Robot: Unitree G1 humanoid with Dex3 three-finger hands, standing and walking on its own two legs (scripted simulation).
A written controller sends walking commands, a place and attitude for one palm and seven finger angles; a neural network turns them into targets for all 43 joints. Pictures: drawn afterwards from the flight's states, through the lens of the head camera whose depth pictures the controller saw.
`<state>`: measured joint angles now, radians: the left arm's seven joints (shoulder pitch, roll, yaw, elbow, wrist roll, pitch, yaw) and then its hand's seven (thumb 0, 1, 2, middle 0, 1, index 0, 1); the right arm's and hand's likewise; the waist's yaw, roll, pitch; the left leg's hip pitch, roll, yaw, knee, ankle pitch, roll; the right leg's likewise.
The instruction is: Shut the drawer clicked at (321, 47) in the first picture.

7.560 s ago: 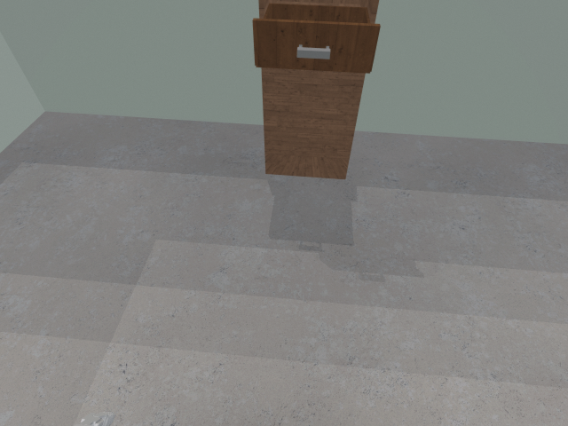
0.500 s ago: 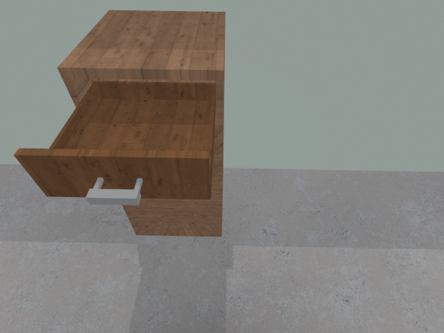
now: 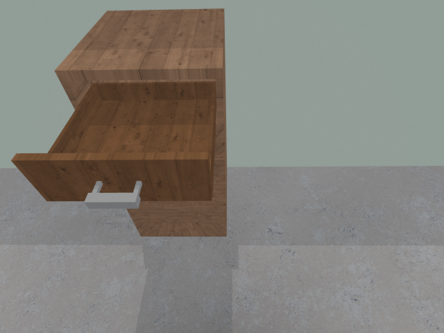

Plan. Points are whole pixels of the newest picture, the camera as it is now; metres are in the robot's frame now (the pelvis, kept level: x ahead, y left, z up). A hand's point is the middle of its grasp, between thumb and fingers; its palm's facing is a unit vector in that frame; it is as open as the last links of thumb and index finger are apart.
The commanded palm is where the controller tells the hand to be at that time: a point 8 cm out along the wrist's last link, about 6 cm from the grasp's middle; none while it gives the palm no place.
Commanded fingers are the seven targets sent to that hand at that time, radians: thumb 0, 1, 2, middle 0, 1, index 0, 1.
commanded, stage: look again from close up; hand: left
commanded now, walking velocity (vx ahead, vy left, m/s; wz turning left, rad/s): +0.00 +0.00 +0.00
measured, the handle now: (115, 192) +0.37 +0.25 +0.03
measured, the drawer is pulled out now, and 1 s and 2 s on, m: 0.29 0.29 0.29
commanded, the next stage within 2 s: shuffle to correct the standing spot in 0.28 s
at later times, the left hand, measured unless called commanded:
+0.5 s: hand out of the picture +0.01 +0.16 -0.17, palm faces +0.03 -0.98 -0.21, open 7.3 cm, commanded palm none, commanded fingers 0.00 0.90 0.90 -0.20 -0.30 -0.20 -0.30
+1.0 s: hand out of the picture +0.10 +0.19 -0.17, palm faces +0.06 -0.96 -0.26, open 7.3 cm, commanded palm none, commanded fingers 0.00 0.90 0.90 -0.20 -0.30 -0.20 -0.30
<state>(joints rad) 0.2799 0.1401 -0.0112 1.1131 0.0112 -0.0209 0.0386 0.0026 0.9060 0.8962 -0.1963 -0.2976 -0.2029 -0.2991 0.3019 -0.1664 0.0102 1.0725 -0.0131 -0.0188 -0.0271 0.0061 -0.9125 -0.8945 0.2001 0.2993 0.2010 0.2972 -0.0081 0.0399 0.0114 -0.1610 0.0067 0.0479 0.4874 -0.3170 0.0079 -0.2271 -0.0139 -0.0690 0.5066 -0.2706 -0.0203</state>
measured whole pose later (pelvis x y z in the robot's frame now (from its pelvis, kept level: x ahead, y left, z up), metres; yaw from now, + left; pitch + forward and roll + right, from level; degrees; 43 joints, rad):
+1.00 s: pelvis +0.06 +0.00 -0.01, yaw +2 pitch -1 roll +1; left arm 0.21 0.16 0.02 1.06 0.01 -0.03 0.04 0.00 0.91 0.90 -0.19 -0.30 -0.20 -0.30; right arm 0.36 -0.12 0.01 1.14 0.01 -0.01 -0.05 0.00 -0.90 -0.89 0.20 0.30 0.20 0.30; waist -0.02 0.03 0.06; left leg -0.12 -0.01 0.06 0.58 -0.42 0.00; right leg -0.27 -0.03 -0.12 0.61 -0.33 -0.05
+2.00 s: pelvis +0.02 +0.03 +0.00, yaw +0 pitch -1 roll +1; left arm 0.27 0.16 -0.01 1.07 0.01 0.00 0.04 0.00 0.90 0.90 -0.20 -0.30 -0.20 -0.30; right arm 0.28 -0.16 0.01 1.10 -0.01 0.00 -0.02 0.00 -0.90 -0.89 0.20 0.30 0.20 0.30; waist 0.00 0.02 0.04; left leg -0.14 -0.01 0.12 0.44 -0.29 0.04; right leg -0.27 -0.04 -0.06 0.48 -0.19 -0.01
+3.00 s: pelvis +0.02 +0.02 -0.03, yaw +1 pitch +5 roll +1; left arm 0.42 0.11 0.05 0.03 -0.20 -0.43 -0.15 0.01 0.92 0.90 -0.35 -0.47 -0.35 -0.47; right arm 0.19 -0.27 -0.05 0.62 0.02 -0.29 0.01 0.02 -0.91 -0.89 0.20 0.30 0.20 0.30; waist -0.04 -0.02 -0.11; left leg -0.41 0.01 0.10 0.75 -0.42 0.02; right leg -0.53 -0.05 -0.08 0.77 -0.32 -0.03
